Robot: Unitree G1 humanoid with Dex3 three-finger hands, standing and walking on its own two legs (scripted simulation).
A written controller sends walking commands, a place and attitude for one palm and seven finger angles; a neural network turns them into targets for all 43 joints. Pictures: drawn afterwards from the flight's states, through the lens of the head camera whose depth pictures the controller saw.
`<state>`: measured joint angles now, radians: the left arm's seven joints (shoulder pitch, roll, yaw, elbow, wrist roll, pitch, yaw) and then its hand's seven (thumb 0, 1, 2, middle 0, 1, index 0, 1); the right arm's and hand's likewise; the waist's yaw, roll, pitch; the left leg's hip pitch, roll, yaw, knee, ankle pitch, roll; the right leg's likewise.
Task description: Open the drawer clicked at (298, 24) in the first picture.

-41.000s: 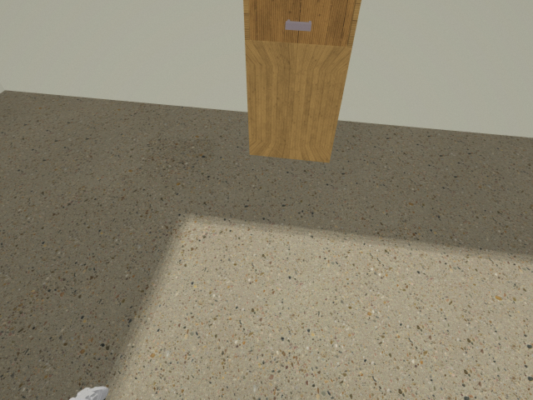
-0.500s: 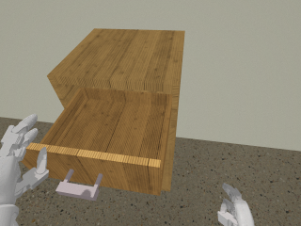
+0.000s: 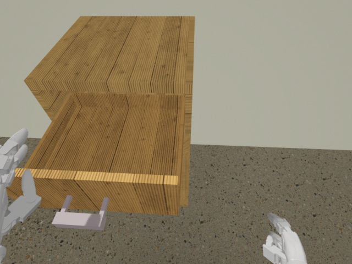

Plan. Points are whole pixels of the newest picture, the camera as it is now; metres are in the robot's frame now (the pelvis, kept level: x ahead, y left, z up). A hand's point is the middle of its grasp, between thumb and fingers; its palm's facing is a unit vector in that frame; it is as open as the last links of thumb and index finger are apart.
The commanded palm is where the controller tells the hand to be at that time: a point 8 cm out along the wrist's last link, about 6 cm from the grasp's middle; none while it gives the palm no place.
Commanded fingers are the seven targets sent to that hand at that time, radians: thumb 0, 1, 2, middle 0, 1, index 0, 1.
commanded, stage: step back with the hand held close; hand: left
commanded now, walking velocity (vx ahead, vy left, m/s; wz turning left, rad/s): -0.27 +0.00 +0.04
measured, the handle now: (83, 210) +0.24 +0.23 -0.01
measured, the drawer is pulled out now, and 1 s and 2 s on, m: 0.28 0.28 0.28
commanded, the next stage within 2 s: stop stepping back and stand still in 1.12 s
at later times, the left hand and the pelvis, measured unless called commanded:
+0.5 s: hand out of the picture +0.11 +0.25 +0.16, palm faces +0.42 -0.81 -0.42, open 7.4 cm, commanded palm +0.05 +0.30 +0.18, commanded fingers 0.00 0.90 0.90 -0.20 -0.30 -0.20 -0.30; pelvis -0.07 +0.01 -0.01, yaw +1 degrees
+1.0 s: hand out of the picture +0.06 +0.25 +0.17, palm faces +0.38 -0.81 -0.46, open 7.4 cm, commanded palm -0.01 +0.29 +0.18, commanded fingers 0.00 0.90 0.90 -0.20 -0.30 -0.20 -0.30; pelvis -0.13 +0.01 -0.02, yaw +1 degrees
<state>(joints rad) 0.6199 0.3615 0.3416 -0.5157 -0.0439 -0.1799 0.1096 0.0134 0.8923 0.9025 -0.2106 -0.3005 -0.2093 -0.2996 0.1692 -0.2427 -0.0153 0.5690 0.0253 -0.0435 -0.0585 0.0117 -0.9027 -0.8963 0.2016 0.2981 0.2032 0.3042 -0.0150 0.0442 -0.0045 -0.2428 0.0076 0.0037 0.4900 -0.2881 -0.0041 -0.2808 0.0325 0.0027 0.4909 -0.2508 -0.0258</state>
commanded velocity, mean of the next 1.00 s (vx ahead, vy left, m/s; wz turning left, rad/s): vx -0.34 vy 0.00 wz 0.02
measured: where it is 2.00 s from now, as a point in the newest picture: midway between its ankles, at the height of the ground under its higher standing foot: outside the picture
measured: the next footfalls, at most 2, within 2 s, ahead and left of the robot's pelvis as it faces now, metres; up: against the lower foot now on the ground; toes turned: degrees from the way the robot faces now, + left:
right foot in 1.16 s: -0.19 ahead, -0.12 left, +0.00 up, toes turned -3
left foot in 1.42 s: -0.19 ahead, +0.09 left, +0.00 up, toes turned +0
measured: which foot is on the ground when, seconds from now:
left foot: down 0.00-1.00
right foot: down 0.00-0.90, up 0.92-1.00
